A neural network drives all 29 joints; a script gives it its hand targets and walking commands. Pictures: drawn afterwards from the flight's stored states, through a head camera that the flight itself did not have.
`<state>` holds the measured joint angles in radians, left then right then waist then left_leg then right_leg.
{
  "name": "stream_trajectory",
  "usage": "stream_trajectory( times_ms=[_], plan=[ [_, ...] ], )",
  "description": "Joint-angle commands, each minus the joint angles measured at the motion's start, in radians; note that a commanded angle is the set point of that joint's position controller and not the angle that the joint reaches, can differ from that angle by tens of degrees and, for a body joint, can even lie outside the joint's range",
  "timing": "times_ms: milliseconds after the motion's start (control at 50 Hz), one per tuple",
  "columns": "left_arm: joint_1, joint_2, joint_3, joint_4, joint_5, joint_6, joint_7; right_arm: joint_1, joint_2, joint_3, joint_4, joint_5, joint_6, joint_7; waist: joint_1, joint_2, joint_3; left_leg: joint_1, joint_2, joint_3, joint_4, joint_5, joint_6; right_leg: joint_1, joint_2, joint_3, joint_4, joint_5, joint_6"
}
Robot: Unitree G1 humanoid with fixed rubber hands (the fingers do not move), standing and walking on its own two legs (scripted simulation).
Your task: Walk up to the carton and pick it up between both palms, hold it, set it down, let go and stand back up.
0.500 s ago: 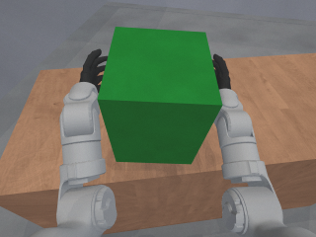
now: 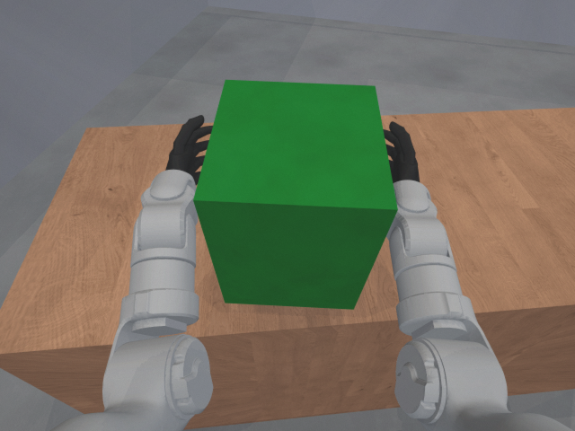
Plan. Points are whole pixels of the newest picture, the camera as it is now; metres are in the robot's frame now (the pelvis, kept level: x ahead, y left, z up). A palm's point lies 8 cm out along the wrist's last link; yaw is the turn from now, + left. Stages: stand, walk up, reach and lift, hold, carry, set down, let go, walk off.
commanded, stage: set down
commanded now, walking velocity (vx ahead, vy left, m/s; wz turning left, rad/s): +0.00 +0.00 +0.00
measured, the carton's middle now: (294, 202) +0.40 -0.02 +0.11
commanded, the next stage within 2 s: none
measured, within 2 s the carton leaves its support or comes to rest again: rests again in 1.44 s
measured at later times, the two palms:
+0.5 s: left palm (188, 187) +0.42 +0.13 +0.13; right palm (393, 190) +0.40 -0.17 +0.12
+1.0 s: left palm (190, 198) +0.42 +0.13 +0.10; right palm (388, 203) +0.40 -0.16 +0.10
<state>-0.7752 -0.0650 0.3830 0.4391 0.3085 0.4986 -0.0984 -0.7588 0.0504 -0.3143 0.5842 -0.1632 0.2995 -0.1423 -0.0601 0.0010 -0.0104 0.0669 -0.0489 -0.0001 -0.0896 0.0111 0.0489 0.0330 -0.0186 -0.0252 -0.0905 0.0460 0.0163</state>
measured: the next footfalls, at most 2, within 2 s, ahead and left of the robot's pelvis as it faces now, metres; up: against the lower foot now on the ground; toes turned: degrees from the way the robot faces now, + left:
none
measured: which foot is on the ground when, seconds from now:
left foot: down 0.00-1.00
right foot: down 0.00-1.00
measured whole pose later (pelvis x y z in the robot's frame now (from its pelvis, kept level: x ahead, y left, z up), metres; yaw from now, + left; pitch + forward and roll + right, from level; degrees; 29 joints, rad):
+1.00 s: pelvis +0.01 +0.00 +0.00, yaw +1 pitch +9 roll +0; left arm -0.78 -0.04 0.41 0.81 0.33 0.15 -0.08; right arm -0.71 0.13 -0.52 0.70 -0.37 0.12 -0.10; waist -0.05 0.00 -0.14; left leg -0.09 -0.05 -0.02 -0.09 0.02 0.05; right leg -0.12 -0.02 -0.05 -0.09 0.05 0.01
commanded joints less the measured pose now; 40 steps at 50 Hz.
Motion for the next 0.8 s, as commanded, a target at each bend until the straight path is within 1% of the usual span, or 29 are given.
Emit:
stream_trajectory(
  times_ms=[0, 180, 400, 540, 640, 780],
  plan=[
    [-0.568, -0.301, -0.239, -0.072, -0.068, -0.136, -0.07, -0.58, 0.38, 0.244, -0.116, 0.026, -0.077, 0.116, 0.003, 0.008, -0.554, 0.02, 0.016, 0.007, 0.034, 0.418, -0.042, 0.286, 0.044, 0.023, 0.041, 0.3, -0.028],
    [-0.607, -0.319, -0.232, 0.057, -0.067, -0.245, -0.063, -0.58, 0.434, 0.189, -0.027, -0.033, -0.113, 0.124, 0.004, 0.011, -0.573, -0.037, 0.016, -0.001, 0.037, 0.377, -0.027, 0.251, 0.038, 0.023, 0.039, 0.272, -0.041],
    [-0.629, -0.33, -0.21, 0.158, -0.052, -0.326, -0.066, -0.582, 0.484, 0.129, 0.018, -0.105, -0.141, 0.14, 0.005, 0.007, -0.62, -0.106, 0.014, -0.004, 0.025, 0.355, -0.008, 0.246, 0.031, 0.018, 0.044, 0.281, -0.047],
    [-0.638, -0.331, -0.196, 0.201, -0.038, -0.36, -0.069, -0.579, 0.504, 0.095, 0.036, -0.145, -0.157, 0.147, 0.005, 0.007, -0.647, -0.133, 0.011, -0.003, 0.021, 0.373, -0.003, 0.252, 0.031, 0.017, 0.048, 0.313, -0.048],
    [-0.61, -0.353, -0.197, 0.196, -0.03, -0.374, -0.068, -0.559, 0.513, 0.098, 0.035, -0.148, -0.174, 0.15, 0.006, 0.02, -0.678, -0.097, 0.011, 0.001, 0.043, 0.468, -0.016, 0.251, 0.037, 0.016, 0.042, 0.37, -0.058],
    [-0.578, -0.364, -0.199, 0.202, -0.021, -0.395, -0.071, -0.521, 0.505, 0.089, 0.043, -0.161, -0.2, 0.152, 0.0, 0.024, -0.661, -0.079, 0.01, 0.001, 0.057, 0.503, -0.026, 0.223, 0.042, 0.013, 0.032, 0.377, -0.058]
  ],
)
